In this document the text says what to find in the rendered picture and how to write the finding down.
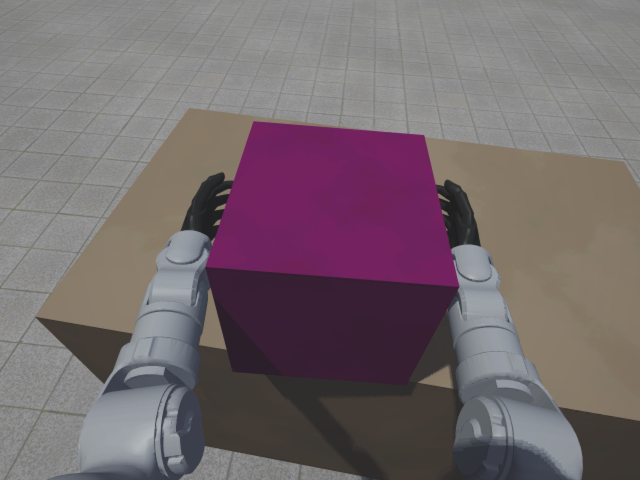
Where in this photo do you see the robot left upper arm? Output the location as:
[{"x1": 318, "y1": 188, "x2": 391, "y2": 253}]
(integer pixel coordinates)
[{"x1": 47, "y1": 383, "x2": 205, "y2": 480}]

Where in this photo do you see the left robot forearm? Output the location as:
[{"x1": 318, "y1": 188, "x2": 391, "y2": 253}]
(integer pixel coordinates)
[{"x1": 78, "y1": 230, "x2": 212, "y2": 468}]

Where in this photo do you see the right robot forearm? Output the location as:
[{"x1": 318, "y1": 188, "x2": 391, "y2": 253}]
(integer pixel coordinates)
[{"x1": 448, "y1": 244, "x2": 583, "y2": 478}]

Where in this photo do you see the robot left hand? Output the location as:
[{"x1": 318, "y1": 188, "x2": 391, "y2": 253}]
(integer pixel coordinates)
[{"x1": 181, "y1": 172, "x2": 234, "y2": 241}]

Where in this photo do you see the pedestal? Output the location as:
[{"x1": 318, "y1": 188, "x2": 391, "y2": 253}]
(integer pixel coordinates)
[{"x1": 35, "y1": 108, "x2": 640, "y2": 480}]

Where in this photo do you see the robot right upper arm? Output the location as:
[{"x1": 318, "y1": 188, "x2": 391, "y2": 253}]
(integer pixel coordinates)
[{"x1": 452, "y1": 393, "x2": 582, "y2": 480}]

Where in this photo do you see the robot right hand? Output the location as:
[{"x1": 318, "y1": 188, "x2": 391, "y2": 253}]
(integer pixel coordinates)
[{"x1": 436, "y1": 180, "x2": 481, "y2": 249}]

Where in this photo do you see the carton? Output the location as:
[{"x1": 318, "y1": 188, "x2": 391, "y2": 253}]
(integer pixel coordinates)
[{"x1": 205, "y1": 121, "x2": 459, "y2": 385}]

